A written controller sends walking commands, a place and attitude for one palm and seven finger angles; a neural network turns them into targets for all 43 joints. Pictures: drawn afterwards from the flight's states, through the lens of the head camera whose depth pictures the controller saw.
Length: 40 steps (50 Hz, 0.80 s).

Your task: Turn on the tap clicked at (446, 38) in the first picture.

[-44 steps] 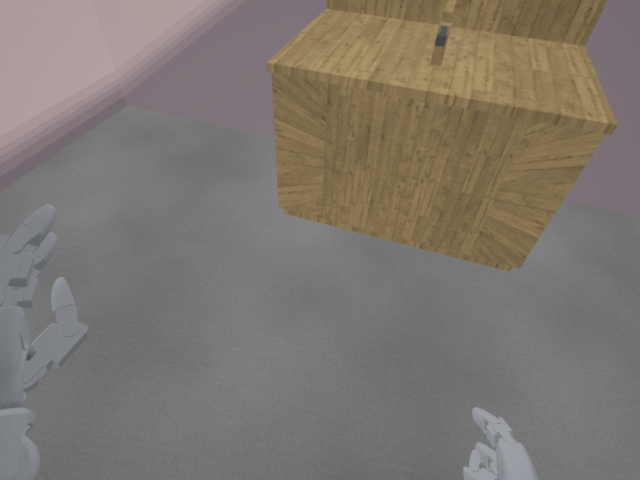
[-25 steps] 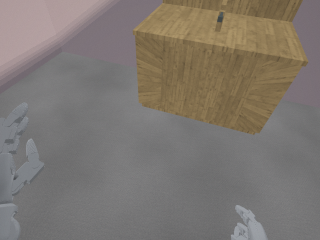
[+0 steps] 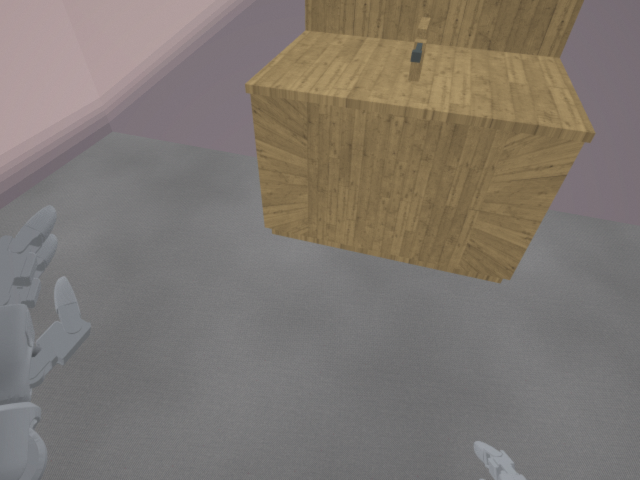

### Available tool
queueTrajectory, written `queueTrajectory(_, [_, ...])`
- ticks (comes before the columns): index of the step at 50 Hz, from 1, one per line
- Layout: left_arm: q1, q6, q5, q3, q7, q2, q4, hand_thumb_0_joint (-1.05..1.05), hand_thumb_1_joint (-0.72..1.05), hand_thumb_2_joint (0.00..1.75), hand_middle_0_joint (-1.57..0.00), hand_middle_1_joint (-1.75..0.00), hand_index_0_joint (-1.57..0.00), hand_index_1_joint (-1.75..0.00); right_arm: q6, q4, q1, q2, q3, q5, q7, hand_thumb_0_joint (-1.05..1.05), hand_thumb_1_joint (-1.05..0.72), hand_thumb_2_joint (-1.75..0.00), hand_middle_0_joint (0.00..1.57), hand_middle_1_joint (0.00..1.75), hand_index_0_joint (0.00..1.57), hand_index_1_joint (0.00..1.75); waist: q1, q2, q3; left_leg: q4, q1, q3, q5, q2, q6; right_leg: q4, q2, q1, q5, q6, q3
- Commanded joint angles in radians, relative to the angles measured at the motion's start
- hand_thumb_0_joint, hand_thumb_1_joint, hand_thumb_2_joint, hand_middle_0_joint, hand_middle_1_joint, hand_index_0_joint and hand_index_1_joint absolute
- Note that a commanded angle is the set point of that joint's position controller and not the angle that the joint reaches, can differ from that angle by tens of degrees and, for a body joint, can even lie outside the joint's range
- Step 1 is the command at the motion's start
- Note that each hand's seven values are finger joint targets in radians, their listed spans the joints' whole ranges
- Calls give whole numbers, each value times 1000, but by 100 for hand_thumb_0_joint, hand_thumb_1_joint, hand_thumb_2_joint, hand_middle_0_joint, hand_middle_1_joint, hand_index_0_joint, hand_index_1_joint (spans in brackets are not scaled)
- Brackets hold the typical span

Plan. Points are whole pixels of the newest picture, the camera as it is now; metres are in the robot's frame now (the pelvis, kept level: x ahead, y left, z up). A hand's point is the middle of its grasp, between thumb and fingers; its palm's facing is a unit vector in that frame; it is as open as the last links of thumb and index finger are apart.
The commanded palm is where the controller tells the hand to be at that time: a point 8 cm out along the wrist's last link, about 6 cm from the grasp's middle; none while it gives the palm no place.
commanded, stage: walk to a spot facing it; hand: left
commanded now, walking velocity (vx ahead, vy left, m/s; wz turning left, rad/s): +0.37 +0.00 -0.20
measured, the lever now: (416, 56) +1.25 -0.22 +0.09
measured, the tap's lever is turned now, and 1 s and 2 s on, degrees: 0 0 0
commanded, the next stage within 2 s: turn to face it in 0.98 s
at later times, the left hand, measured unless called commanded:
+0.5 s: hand (187, 189) +0.40 +0.19 +0.19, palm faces +0.24 -0.86 -0.45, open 7.4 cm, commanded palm +0.35 +0.25 +0.19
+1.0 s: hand (250, 121) +0.55 +0.14 +0.21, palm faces +0.31 -0.83 -0.47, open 7.4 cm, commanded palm +0.51 +0.19 +0.19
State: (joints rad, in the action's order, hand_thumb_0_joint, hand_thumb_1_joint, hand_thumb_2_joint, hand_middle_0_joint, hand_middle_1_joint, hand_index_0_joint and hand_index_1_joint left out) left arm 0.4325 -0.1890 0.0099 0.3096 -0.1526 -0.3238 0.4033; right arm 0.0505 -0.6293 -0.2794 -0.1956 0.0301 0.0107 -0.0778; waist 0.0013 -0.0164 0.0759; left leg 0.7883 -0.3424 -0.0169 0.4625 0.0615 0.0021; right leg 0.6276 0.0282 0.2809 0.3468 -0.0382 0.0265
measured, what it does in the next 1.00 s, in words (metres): walks ahead: left foot, then right foot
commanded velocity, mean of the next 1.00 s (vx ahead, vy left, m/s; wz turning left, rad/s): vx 0.36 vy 0.00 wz -0.02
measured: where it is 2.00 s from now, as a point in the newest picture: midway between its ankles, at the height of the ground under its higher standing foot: (362, 444)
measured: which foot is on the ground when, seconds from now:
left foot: up 0.00-0.18, down 0.20-0.60, up 0.62-1.00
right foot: down 0.00-0.22, up 0.24-0.58, down 0.60-1.00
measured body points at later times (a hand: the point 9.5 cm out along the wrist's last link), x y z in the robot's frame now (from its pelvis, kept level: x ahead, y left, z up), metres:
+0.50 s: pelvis +0.14 +0.00 +0.02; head +0.16 +0.00 +0.47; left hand +0.38 +0.24 +0.22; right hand +0.27 -0.22 -0.08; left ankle +0.10 +0.13 -0.72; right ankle +0.19 -0.13 -0.68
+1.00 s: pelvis +0.32 -0.07 +0.01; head +0.33 -0.07 +0.46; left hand +0.53 +0.19 +0.23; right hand +0.43 -0.35 -0.07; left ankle +0.46 +0.06 -0.68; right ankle +0.25 -0.13 -0.72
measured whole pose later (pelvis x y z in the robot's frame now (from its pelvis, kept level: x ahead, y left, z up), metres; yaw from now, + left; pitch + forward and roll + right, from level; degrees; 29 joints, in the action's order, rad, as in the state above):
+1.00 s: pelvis +0.32 -0.07 +0.01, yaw -8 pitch +0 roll +1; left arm 0.51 -0.24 -0.02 0.41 -0.16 -0.41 0.55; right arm 0.02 -0.59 -0.24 -0.26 -0.05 0.00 -0.06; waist -0.01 0.02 -0.03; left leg 0.75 -0.55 -0.15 0.21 0.13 -0.01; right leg 0.49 -0.06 0.12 0.37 -0.04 0.21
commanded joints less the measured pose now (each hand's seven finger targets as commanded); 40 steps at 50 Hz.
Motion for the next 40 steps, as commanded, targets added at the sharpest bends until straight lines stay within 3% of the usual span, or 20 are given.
queueTrajectory(1, [-150,-76,-3,115,-22,-225,236,0,90,90,-20,-30,-20,-30,57,161,171,-126,-50,-4,-2,0,-90,-90,20,30,20,30,3,114,-101,226,-386,20,54,19,-8,-381,-371,-196,58,-258,-589])
queueTrajectory(4, [-91,-100,-8,154,-25,-235,261,0,90,90,-20,-30,-20,-30,37,158,162,-96,-37,2,3,0,-90,-90,20,30,20,30,6,121,-28,-2,-203,-32,-31,36,-4,-287,-276,-176,-246,-199,-310])
queueTrajectory(7, [-40,-95,-24,159,-26,-216,270,0,90,90,-20,-30,-20,-30,37,181,165,-87,-41,4,-2,0,-90,-90,20,30,20,30,8,128,29,-218,16,-147,-204,-31,-9,-225,-183,-147,-273,-130,-186])
queueTrajectory(9, [-45,-95,-30,145,-26,-200,310,0,90,90,-20,-30,-20,-30,44,185,131,-112,-64,0,-13,0,-90,-90,20,30,20,30,-13,44,67,-345,250,-138,-294,-11,12,-52,-130,-51,-297,-73,-139])
queueTrajectory(10, [-38,-103,-34,148,-27,-196,329,0,90,90,-20,-30,-20,-30,43,188,118,-137,-77,-2,-17,0,-90,-90,20,30,20,30,-31,-107,102,-385,413,9,-271,91,61,124,-81,93,-226,-28,-90])
queueTrajectory(11, [-17,-109,-36,119,-26,-169,341,0,90,90,-20,-30,-20,-30,42,192,121,-154,-84,-4,-16,0,-90,-90,20,30,20,30,-30,-289,112,-425,547,294,-299,313,138,332,-18,309,147,25,10])
queueTrajectory(12, [-49,-117,-27,135,-33,-202,370,0,90,90,-20,-30,-20,-30,48,203,136,-133,-72,-7,-7,0,-90,-90,20,30,20,30,-19,-264,76,-497,499,425,-298,397,210,503,-9,377,245,24,-14])
queueTrajectory(13, [-58,-110,-19,156,-30,-237,330,0,90,90,-20,-30,-20,-30,55,177,152,-118,-57,8,-7,0,-90,-90,20,30,20,30,-30,-261,15,-533,398,435,-215,418,218,589,-68,409,201,23,-51])
queueTrajectory(16, [-115,-95,-11,110,-17,-201,368,0,90,90,-20,-30,-20,-30,69,148,140,-113,-64,-8,3,0,-90,-90,20,30,20,30,-17,-159,-68,-506,343,206,-311,359,192,567,-126,469,97,43,-19])
queueTrajectory(20, [-17,-71,-9,129,-11,-176,325,0,90,90,-20,-30,-20,-30,71,157,123,-117,-70,-4,8,0,-90,-90,20,30,20,30,-9,-206,-65,-520,249,-40,-377,280,127,327,-120,324,-12,53,92])
queueTrajectory(24, [-4,-63,-14,162,-3,-194,269,0,90,90,-20,-30,-20,-30,72,168,129,-112,-67,2,8,0,-90,-90,20,30,20,30,-23,-222,-76,-513,213,-116,-469,275,107,115,-83,192,-85,51,173])
queueTrajectory(27, [-10,-61,-22,185,2,-219,252,0,90,90,-20,-30,-20,-30,65,169,141,-109,-70,-5,2,0,-90,-90,20,30,20,30,-1,-169,3,-285,206,-186,-576,246,92,-57,-18,-27,-133,40,240])
queueTrajectory(28, [-7,-54,-21,185,2,-222,250,0,90,90,-20,-30,-20,-30,61,165,144,-104,-70,-11,4,0,-90,-90,20,30,20,30,11,-117,49,-144,160,-197,-559,218,79,-96,-6,-155,-161,32,237])
queueTrajectory(29, [-13,-47,-15,187,0,-232,254,0,90,90,-20,-30,-20,-30,58,165,145,-95,-73,-19,10,0,-90,-90,20,30,20,30,23,7,97,79,69,-215,-484,171,61,-127,-73,-272,-163,-5,129])
queueTrajectory(30, [-34,-48,-5,217,-6,-279,274,0,90,90,-20,-30,-20,-30,52,175,152,-71,-75,-22,12,0,-90,-90,20,30,20,30,20,262,148,385,-170,-221,-150,51,27,-178,-295,-413,-291,-110,-272])
queueTrajectory(31, [19,-50,-22,245,-9,-279,247,0,90,90,-20,-30,-20,-30,54,189,171,-82,-68,-15,17,0,-90,-90,20,30,20,30,25,308,151,565,-349,-79,108,-21,15,-255,-427,-447,-392,-179,-556])
queueTrajectory(33, [12,-72,-35,252,-7,-287,294,0,90,90,-20,-30,-20,-30,51,149,152,-102,-80,-13,30,0,-90,-90,20,30,20,30,12,165,122,641,-374,51,25,60,-2,-289,-449,-353,-172,-183,-514])
queueTrajectory(35, [47,-92,-26,253,-9,-282,356,0,90,90,-20,-30,-20,-30,24,134,188,-99,-70,-10,37,0,-90,-90,20,30,20,30,1,81,67,659,-410,51,-82,83,-25,-289,-411,-272,-208,-160,-339])
queueTrajectory(38, [41,-102,-27,245,-12,-269,382,0,90,90,-20,-30,-20,-30,1,129,191,-104,-75,-7,29,0,-90,-90,20,30,20,30,-20,64,31,584,-402,26,-169,98,-41,-330,-370,-158,-234,-134,-142])
queueTrajectory(40, [42,-101,-35,246,-15,-265,369,0,90,90,-20,-30,-20,-30,0,134,177,-110,-87,-7,26,0,-90,-90,20,30,20,30,-21,60,2,435,-384,7,-213,109,-41,-348,-359,-134,-249,-132,-91])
